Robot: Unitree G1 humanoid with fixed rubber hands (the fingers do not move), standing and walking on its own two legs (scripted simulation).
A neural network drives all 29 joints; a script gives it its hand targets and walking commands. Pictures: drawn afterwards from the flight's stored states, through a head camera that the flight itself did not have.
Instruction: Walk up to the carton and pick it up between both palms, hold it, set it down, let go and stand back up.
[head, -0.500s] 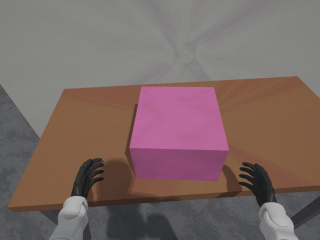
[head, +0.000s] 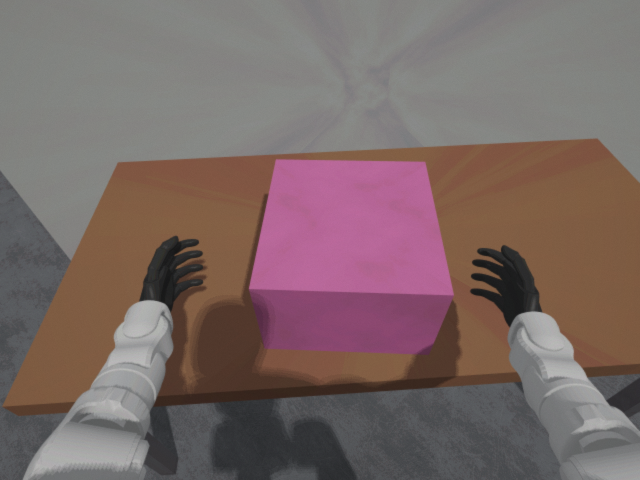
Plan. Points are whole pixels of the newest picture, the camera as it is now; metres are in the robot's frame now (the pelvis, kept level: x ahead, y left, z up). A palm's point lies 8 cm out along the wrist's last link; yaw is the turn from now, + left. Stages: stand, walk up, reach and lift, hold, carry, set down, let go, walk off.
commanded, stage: reach and lift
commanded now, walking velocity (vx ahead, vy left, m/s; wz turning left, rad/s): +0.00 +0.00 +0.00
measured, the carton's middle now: (348, 251) +0.51 -0.02 -0.04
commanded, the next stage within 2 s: none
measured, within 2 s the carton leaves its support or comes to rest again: neither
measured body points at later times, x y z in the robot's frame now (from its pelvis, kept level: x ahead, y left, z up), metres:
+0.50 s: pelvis +0.00 +0.00 +0.00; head +0.06 +0.01 +0.44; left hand +0.46 +0.23 +0.08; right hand +0.43 -0.25 +0.08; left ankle -0.01 +0.13 -0.72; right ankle +0.03 -0.10 -0.72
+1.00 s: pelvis +0.00 +0.00 -0.01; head +0.09 +0.01 +0.42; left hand +0.50 +0.23 +0.11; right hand +0.48 -0.25 +0.10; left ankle -0.01 +0.13 -0.72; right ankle +0.03 -0.10 -0.72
